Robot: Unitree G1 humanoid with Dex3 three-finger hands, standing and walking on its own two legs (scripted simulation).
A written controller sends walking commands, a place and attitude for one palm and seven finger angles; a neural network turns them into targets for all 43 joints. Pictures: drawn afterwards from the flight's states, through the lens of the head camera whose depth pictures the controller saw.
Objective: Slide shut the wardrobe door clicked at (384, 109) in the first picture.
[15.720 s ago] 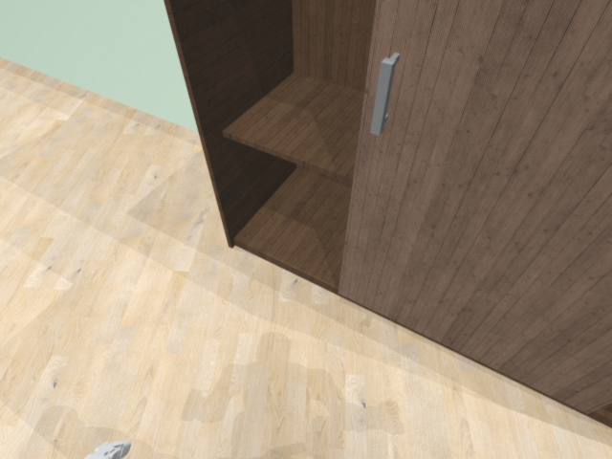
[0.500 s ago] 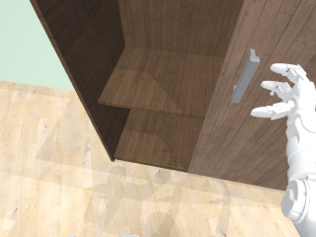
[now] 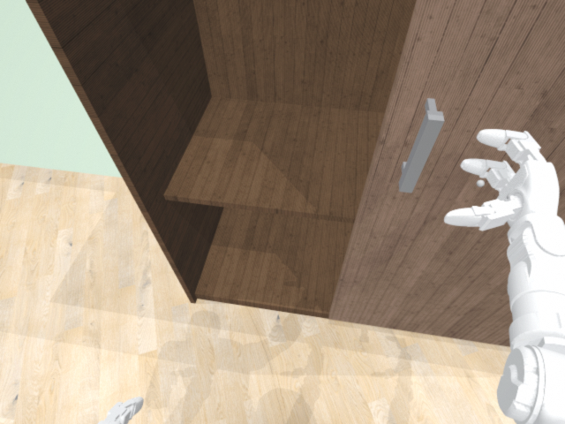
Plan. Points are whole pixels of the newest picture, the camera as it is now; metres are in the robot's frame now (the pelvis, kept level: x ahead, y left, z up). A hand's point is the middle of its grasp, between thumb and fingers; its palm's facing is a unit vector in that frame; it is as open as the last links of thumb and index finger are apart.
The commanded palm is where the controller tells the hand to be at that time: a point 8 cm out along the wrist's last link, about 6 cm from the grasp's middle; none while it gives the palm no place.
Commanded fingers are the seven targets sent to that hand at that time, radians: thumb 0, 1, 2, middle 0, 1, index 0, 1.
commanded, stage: move the hooked fingers beside the handle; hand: right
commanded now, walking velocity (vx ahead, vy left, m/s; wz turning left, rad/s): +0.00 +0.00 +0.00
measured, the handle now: (417, 147) +0.51 -0.13 +0.12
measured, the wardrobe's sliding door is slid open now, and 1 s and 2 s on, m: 0.49 0.49 0.49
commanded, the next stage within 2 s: feel for the door with the fingertips in 0.14 s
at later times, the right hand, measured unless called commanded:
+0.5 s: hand (450, 179) +0.45 -0.17 +0.12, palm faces +0.03 +1.00 +0.00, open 14.0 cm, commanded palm +0.42 -0.22 +0.12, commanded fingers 0.00 0.50 -0.30 0.30 1.20 0.30 1.20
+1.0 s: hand (452, 174) +0.45 -0.17 +0.13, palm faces +0.06 +1.00 +0.00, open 14.0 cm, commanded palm +0.43 -0.22 +0.12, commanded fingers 0.00 0.50 -0.30 0.30 1.20 0.30 1.20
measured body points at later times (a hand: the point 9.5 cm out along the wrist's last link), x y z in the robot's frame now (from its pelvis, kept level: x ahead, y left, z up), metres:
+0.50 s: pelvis -0.01 +0.00 +0.00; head +0.04 +0.00 +0.45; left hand +0.05 +0.26 -0.12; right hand +0.44 -0.22 +0.12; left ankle -0.02 +0.12 -0.72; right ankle +0.01 -0.10 -0.72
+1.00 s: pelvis -0.01 +0.01 +0.00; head +0.04 +0.01 +0.45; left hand +0.04 +0.28 -0.12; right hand +0.44 -0.22 +0.13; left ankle -0.02 +0.12 -0.72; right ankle +0.01 -0.10 -0.72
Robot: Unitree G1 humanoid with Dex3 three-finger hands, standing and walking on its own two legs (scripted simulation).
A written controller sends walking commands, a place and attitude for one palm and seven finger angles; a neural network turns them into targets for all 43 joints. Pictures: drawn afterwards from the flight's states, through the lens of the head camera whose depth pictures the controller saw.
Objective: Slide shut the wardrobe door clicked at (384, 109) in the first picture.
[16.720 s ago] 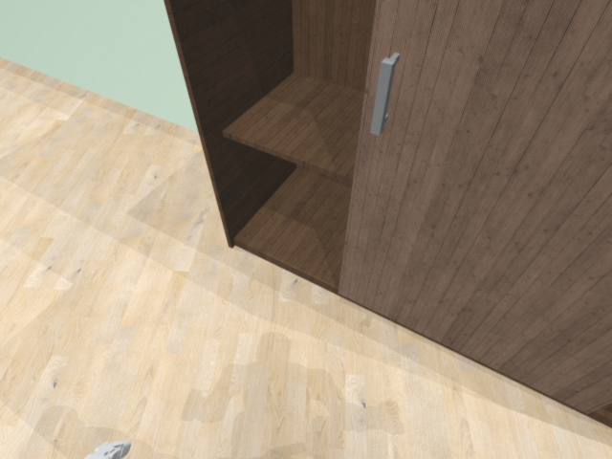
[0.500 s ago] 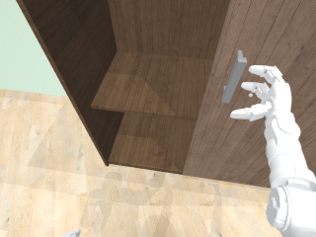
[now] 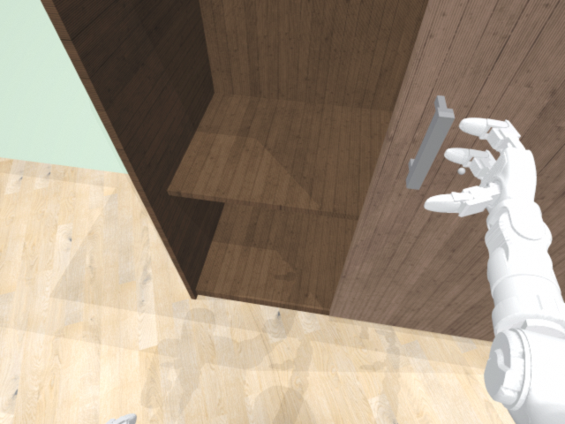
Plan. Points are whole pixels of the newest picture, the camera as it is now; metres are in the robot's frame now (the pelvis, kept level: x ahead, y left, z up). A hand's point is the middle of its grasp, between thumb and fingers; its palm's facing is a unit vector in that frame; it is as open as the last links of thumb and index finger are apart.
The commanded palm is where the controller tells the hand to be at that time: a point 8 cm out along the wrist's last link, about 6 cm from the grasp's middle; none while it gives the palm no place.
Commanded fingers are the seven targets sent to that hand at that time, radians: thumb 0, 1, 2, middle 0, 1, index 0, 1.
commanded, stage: feel for the door with the fingertips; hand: right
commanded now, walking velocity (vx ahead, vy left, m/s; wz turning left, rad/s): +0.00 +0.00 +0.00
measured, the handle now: (426, 144) +0.52 -0.14 +0.12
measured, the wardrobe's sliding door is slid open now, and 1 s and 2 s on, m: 0.49 0.49 0.49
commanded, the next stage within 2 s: slide the fingers in behind the handle in 0.14 s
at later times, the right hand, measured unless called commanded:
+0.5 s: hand (454, 165) +0.47 -0.17 +0.12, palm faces +0.05 +1.00 -0.01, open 13.5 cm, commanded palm +0.45 -0.22 +0.12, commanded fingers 0.00 0.50 -0.30 0.30 1.20 0.30 1.20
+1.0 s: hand (435, 167) +0.47 -0.15 +0.12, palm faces +0.06 +1.00 -0.01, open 13.9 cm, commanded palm +0.44 -0.19 +0.12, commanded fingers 0.00 0.50 -0.30 0.30 1.20 0.30 1.20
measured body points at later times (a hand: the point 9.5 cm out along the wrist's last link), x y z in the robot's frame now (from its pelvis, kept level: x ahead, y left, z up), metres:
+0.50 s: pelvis -0.01 -0.01 -0.01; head +0.05 -0.01 +0.44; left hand +0.02 +0.25 -0.13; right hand +0.47 -0.23 +0.13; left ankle -0.01 +0.11 -0.72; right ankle +0.02 -0.11 -0.72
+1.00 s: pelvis +0.00 -0.01 +0.00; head +0.05 +0.00 +0.44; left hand +0.05 +0.25 -0.12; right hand +0.46 -0.20 +0.12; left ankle -0.01 +0.11 -0.72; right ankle +0.02 -0.11 -0.72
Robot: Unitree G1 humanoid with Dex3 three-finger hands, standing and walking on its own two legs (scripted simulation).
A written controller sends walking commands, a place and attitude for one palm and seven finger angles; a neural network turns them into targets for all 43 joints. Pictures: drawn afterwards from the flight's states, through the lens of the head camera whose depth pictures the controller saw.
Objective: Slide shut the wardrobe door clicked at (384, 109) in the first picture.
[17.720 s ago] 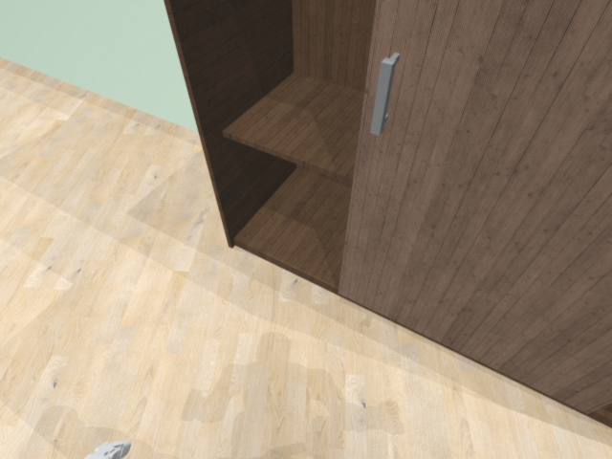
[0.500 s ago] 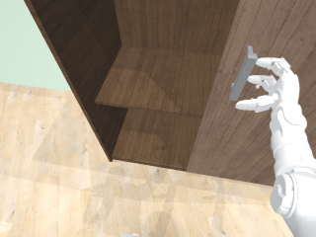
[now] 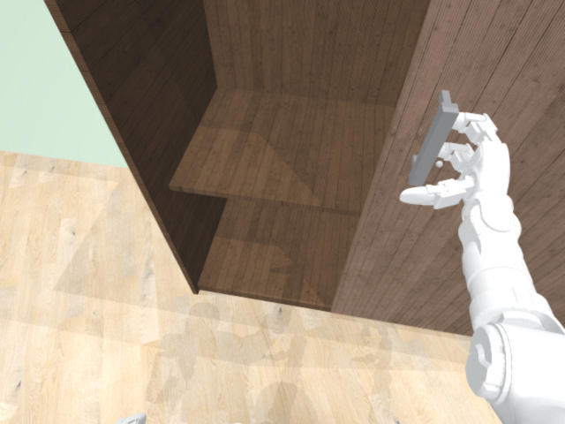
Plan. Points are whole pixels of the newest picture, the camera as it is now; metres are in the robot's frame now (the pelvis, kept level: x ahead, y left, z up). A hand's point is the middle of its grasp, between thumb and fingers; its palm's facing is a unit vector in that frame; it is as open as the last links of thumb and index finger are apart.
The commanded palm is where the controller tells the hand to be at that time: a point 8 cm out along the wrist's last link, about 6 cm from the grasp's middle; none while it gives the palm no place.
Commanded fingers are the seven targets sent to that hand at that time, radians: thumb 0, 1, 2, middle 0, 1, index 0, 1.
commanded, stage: slide the fingers in behind the handle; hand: right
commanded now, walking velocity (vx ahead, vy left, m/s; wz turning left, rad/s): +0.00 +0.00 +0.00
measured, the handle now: (429, 140) +0.52 -0.14 +0.12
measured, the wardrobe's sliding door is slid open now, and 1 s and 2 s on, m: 0.49 0.49 0.49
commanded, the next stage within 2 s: grip the handle and tug to test in 1.06 s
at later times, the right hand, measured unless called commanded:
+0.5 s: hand (426, 163) +0.47 -0.13 +0.12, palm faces +0.06 +1.00 -0.01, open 13.9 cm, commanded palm +0.44 -0.18 +0.13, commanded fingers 0.00 0.50 -0.30 0.30 1.20 0.30 1.20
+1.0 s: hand (425, 166) +0.46 -0.12 +0.13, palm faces +0.06 +1.00 +0.00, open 14.1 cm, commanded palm +0.43 -0.17 +0.13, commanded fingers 0.00 0.50 -0.30 0.30 1.20 0.30 1.20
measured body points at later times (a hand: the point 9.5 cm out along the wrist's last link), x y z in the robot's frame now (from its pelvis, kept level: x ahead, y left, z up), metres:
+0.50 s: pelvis +0.01 +0.01 +0.00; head +0.05 +0.01 +0.45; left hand +0.06 +0.27 -0.12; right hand +0.46 -0.18 +0.12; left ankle -0.01 +0.11 -0.72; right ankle +0.02 -0.10 -0.72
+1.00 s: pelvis +0.00 +0.00 +0.00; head +0.04 +0.01 +0.45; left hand +0.07 +0.26 -0.12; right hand +0.45 -0.18 +0.13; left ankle -0.01 +0.11 -0.72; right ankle +0.02 -0.10 -0.72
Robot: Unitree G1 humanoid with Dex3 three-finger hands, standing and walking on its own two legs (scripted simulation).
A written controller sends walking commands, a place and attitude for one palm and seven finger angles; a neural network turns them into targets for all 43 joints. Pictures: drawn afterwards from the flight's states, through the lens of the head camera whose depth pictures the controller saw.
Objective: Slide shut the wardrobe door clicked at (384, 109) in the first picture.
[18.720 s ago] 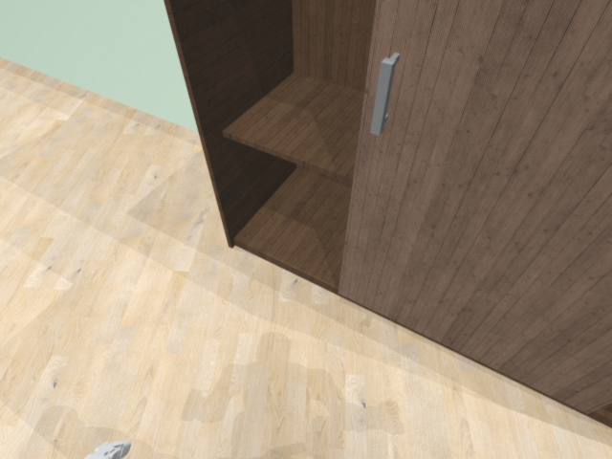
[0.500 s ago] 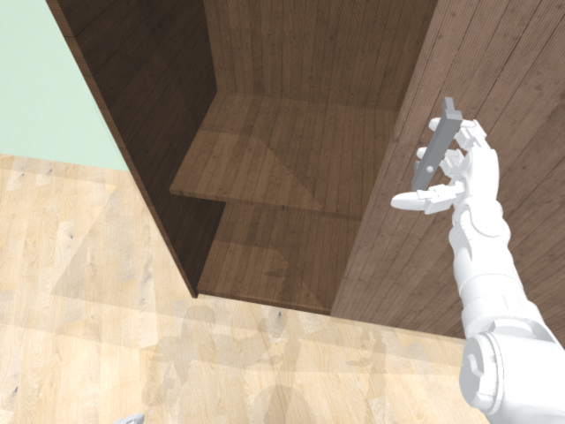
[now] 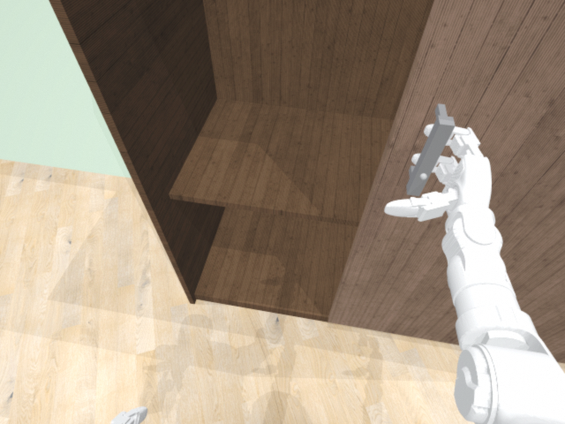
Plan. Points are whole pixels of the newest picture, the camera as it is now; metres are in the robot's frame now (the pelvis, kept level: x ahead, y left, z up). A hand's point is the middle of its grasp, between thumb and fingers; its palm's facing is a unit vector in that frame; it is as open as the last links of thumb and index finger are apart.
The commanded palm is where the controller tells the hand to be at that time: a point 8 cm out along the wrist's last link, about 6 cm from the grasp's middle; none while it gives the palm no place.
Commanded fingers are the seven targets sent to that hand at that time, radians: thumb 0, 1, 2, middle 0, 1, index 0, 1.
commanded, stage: slide the fingers in behind the handle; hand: right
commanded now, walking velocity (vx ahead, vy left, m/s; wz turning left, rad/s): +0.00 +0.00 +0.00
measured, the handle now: (426, 151) +0.52 -0.14 +0.12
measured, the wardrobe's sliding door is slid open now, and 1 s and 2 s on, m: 0.49 0.49 0.49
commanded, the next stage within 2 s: grip the handle and tug to test in 0.06 s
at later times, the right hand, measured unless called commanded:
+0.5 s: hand (422, 174) +0.46 -0.13 +0.12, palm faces +0.07 +1.00 +0.00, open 11.3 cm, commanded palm +0.42 -0.18 +0.12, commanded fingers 0.00 -0.34 -0.66 0.39 1.32 0.39 1.32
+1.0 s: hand (420, 173) +0.46 -0.13 +0.12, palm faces +0.07 +1.00 +0.00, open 6.5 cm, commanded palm +0.43 -0.18 +0.12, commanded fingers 0.00 -0.90 -0.90 0.45 1.40 0.45 1.40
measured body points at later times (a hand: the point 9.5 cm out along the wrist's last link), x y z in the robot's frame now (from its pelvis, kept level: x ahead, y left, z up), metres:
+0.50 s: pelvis +0.00 +0.00 +0.00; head +0.04 +0.00 +0.45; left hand +0.05 +0.25 -0.12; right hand +0.45 -0.18 +0.13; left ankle -0.02 +0.11 -0.72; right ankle +0.01 -0.11 -0.72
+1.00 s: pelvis +0.01 +0.00 +0.00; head +0.05 +0.01 +0.45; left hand +0.07 +0.26 -0.12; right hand +0.45 -0.18 +0.13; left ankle -0.02 +0.11 -0.72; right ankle +0.01 -0.11 -0.72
